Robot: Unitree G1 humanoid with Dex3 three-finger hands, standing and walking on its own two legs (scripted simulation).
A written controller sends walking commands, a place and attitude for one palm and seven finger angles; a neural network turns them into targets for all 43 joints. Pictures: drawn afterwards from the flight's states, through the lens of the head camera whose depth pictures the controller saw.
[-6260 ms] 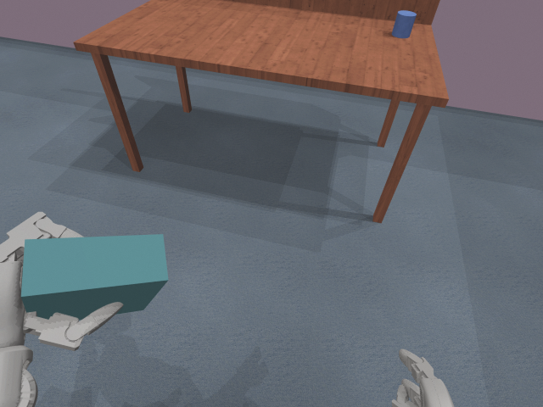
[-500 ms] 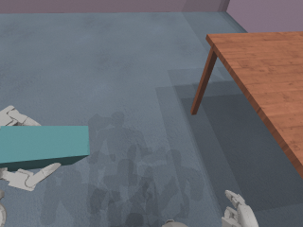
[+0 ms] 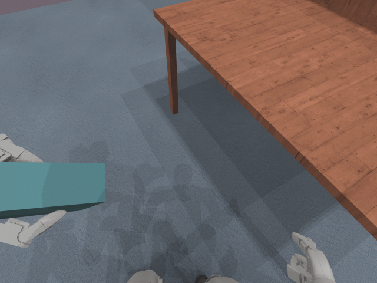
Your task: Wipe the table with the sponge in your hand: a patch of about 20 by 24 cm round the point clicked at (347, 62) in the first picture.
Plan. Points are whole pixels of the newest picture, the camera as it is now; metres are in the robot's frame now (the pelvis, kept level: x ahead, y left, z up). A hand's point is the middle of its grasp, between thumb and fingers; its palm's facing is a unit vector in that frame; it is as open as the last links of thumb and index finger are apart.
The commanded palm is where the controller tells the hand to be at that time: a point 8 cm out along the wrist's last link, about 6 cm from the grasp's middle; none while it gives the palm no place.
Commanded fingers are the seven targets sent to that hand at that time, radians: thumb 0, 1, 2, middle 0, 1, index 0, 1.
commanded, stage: turn to face it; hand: left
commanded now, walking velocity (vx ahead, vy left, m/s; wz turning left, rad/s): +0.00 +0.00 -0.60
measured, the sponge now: (61, 191) +0.23 +0.20 +0.16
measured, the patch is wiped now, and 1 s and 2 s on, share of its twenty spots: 0.00 0.00 0.00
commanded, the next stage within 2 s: none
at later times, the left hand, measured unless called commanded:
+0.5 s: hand (126, 208) +0.20 +0.10 +0.17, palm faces +0.09 -0.86 -0.51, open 9.7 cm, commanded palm +0.15 +0.17 +0.18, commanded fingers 0.00 0.10 1.30 -1.20 -1.60 -1.20 -1.60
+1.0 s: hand (175, 259) +0.14 +0.03 +0.18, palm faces -0.09 -0.89 -0.45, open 9.7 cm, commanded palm +0.13 +0.08 +0.18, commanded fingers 0.00 0.10 1.30 -1.20 -1.60 -1.20 -1.60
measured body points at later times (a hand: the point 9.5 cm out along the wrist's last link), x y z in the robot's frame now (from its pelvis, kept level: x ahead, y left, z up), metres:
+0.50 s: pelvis -0.09 -0.05 -0.01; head -0.04 -0.09 +0.43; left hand +0.19 +0.14 +0.19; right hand +0.02 -0.29 -0.13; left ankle -0.06 +0.11 -0.68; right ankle -0.06 -0.14 -0.73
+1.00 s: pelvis -0.17 -0.06 +0.00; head -0.16 -0.08 +0.45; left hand +0.14 +0.08 +0.20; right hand -0.12 -0.33 -0.09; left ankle -0.07 +0.08 -0.73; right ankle -0.18 -0.16 -0.70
